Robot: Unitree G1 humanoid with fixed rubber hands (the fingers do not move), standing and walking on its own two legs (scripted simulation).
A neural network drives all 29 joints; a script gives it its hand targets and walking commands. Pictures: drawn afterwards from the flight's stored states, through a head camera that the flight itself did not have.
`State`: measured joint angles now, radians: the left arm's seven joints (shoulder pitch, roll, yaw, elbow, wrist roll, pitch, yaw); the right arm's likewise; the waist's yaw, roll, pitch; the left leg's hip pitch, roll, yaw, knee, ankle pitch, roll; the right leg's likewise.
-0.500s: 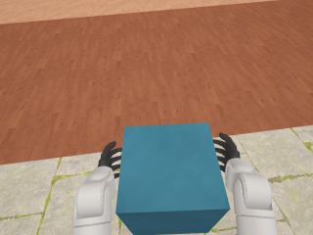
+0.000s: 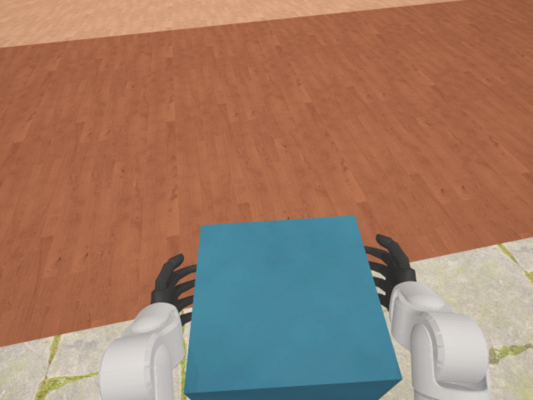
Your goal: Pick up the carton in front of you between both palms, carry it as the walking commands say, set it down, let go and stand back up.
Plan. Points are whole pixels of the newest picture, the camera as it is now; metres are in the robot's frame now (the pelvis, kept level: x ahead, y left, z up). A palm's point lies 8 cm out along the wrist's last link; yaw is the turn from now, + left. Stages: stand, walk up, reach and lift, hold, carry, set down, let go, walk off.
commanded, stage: carry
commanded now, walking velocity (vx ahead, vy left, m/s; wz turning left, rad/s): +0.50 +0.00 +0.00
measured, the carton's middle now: (284, 327) +0.25 -0.01 +0.02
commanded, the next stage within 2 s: none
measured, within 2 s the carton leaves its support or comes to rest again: neither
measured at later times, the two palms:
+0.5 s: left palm (191, 164) +0.57 +0.14 +0.09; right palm (337, 148) +0.58 -0.16 +0.10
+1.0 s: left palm (201, 61) +0.99 +0.15 +0.15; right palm (305, 52) +1.00 -0.16 +0.15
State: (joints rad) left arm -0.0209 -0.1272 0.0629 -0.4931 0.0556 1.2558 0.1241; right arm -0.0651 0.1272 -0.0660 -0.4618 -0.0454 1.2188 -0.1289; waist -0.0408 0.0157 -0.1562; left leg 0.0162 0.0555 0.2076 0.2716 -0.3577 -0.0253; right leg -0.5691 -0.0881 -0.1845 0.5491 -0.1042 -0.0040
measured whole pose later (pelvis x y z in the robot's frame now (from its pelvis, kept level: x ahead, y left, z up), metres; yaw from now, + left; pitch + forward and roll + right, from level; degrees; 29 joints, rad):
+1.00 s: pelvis +0.67 +0.00 -0.01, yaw +1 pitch +4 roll +0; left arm -0.52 -0.06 0.20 -0.29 0.03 1.33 0.17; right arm -0.54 0.06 -0.19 -0.25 -0.02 1.27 -0.16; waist -0.03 0.01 -0.07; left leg 0.00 0.04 0.20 0.40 -0.45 -0.01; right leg -0.59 -0.06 -0.16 0.59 -0.11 -0.07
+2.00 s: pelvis +1.34 -0.05 +0.05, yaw +9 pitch +4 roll +0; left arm -0.59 -0.10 0.26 -0.11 0.06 1.26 0.17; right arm -0.66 0.07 -0.30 -0.06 -0.04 1.24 -0.15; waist 0.05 0.02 -0.02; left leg -0.56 0.00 0.00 1.32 -0.38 0.07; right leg -0.41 -0.04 -0.19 0.59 -0.37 -0.05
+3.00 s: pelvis +1.95 +0.15 +0.12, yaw +20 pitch +5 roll +0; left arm -0.73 -0.03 0.24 -0.05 -0.01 1.27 0.20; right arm -0.69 0.09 -0.32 -0.14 -0.10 1.24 -0.13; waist 0.09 -0.02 -0.06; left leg -0.58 0.01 0.03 0.70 -0.37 0.00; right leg -0.34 0.02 0.01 0.56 -0.42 -0.05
